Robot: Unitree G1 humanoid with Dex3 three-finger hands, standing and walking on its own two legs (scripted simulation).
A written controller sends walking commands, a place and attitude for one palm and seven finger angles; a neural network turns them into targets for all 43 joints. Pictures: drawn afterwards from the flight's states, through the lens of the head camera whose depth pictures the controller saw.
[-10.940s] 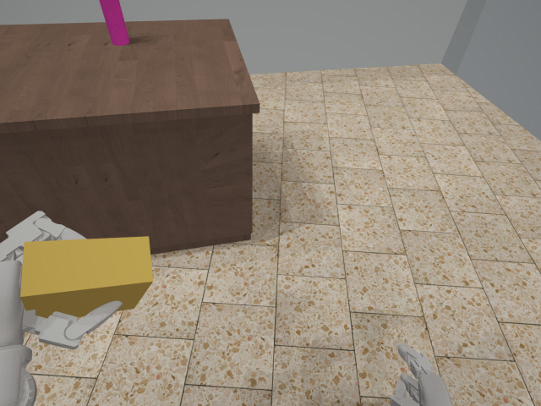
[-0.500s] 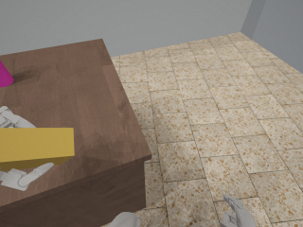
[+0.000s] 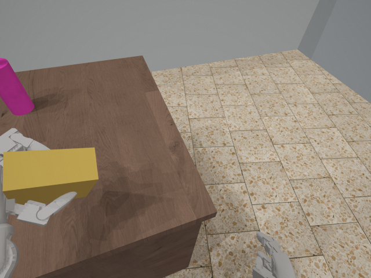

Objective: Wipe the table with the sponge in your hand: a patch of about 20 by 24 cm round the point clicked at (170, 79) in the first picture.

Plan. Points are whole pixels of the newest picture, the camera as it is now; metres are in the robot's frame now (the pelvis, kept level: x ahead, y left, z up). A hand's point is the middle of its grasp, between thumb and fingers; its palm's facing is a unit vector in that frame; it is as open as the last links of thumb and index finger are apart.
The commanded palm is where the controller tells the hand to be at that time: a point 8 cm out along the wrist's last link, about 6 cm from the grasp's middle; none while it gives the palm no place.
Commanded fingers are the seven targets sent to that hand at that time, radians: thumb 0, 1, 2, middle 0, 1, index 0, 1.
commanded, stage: come to a stop and stand still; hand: left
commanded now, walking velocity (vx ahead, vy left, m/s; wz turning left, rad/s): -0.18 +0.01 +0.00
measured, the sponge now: (65, 177) +0.24 +0.22 +0.15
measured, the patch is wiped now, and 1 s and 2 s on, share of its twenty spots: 0.00 0.00 0.00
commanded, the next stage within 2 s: look again from close up in 1.08 s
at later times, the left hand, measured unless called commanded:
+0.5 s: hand (50, 195) +0.21 +0.24 +0.14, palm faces +0.25 -0.88 -0.41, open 9.6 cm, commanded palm +0.14 +0.29 +0.18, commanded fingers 0.00 0.10 1.30 -1.20 -1.60 -1.20 -1.60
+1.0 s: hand (27, 185) +0.22 +0.28 +0.14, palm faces +0.33 -0.87 -0.37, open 9.6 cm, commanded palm +0.16 +0.32 +0.18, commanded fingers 0.00 0.10 1.30 -1.20 -1.60 -1.20 -1.60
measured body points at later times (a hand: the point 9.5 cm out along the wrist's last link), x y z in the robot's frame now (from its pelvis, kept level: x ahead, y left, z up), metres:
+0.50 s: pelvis -0.03 +0.02 +0.00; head +0.01 +0.02 +0.45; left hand +0.19 +0.28 +0.17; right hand +0.12 -0.23 -0.07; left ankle +0.00 +0.12 -0.74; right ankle +0.01 -0.12 -0.74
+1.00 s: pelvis -0.01 +0.04 +0.00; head +0.03 +0.07 +0.45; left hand +0.20 +0.33 +0.16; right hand +0.19 -0.18 -0.05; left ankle +0.00 +0.12 -0.74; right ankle +0.01 -0.12 -0.74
